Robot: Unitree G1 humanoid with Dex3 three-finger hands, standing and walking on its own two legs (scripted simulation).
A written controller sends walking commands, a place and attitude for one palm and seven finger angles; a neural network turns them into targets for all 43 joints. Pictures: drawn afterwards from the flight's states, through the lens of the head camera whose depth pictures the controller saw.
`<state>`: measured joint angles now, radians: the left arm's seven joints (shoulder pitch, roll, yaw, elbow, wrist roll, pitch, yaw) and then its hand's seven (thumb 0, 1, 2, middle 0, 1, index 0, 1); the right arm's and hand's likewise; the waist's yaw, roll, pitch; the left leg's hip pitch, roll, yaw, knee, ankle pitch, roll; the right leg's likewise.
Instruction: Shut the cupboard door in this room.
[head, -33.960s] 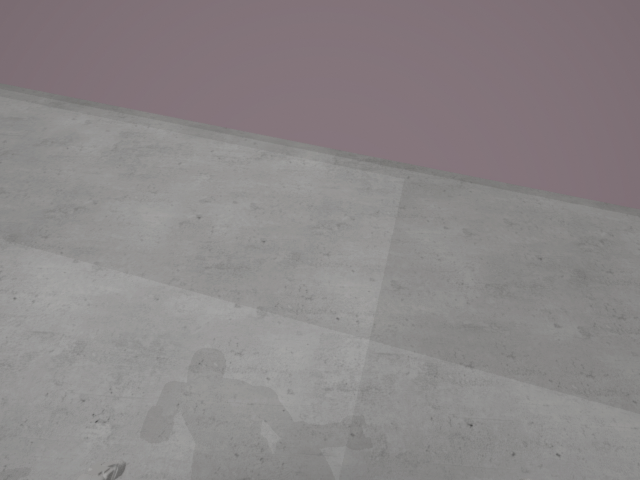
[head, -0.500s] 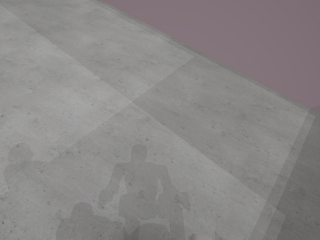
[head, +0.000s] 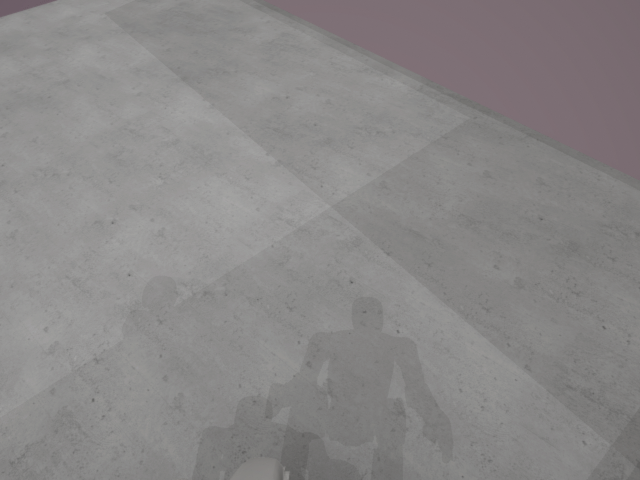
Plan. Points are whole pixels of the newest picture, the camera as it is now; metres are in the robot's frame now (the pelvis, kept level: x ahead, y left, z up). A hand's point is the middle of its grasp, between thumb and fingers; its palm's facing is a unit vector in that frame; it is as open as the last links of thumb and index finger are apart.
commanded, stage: turn or walk to find it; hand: left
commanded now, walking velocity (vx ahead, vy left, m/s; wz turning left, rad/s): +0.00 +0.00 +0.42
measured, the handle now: out of the picture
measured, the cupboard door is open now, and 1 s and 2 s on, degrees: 87 87 87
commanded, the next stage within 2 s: none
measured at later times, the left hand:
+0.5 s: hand out of the picture -0.01 +0.29 -0.18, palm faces +0.27 -0.94 -0.23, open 7.4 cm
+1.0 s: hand out of the picture +0.04 +0.21 -0.14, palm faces +0.40 -0.87 -0.28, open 7.4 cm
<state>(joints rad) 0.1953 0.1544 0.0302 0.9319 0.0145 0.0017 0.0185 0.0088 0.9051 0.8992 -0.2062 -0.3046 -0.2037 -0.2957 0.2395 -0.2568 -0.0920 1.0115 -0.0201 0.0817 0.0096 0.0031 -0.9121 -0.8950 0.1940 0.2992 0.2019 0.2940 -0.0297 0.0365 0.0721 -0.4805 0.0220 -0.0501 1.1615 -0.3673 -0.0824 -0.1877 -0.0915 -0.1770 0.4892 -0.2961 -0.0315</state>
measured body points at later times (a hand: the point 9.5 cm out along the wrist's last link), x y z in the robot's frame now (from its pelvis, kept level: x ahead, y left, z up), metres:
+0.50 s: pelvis +0.00 +0.06 +0.00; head +0.03 +0.10 +0.45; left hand -0.02 +0.34 -0.16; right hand +0.16 -0.15 -0.12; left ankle -0.03 +0.14 -0.74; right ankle +0.00 -0.11 -0.65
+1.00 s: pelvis +0.02 +0.00 +0.00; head +0.07 -0.03 +0.44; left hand +0.01 +0.26 -0.12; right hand +0.14 -0.23 -0.17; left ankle -0.09 +0.14 -0.64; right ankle +0.04 -0.08 -0.74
